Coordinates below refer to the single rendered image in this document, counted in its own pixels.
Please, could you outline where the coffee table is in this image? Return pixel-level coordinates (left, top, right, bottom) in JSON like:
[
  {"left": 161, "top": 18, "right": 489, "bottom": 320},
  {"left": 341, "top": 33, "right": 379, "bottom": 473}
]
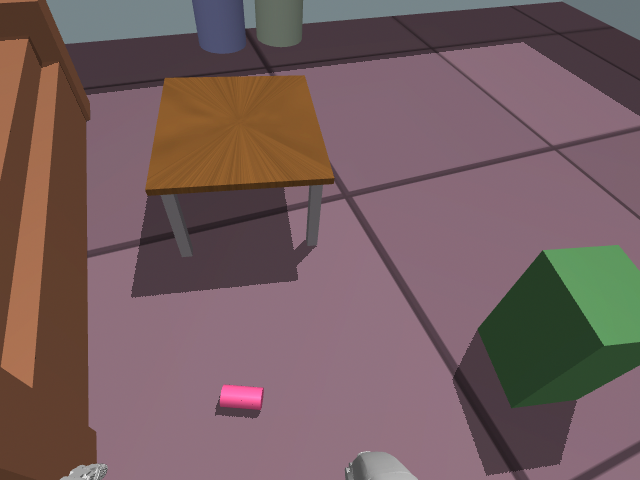
[{"left": 145, "top": 75, "right": 334, "bottom": 257}]

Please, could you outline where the left robot hand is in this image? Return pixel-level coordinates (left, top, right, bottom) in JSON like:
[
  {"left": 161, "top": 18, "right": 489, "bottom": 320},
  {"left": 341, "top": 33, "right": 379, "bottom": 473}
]
[{"left": 60, "top": 463, "right": 108, "bottom": 480}]

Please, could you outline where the sofa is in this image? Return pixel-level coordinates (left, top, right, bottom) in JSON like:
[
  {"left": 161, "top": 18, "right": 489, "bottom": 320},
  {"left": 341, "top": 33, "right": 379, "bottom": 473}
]
[{"left": 0, "top": 0, "right": 97, "bottom": 480}]

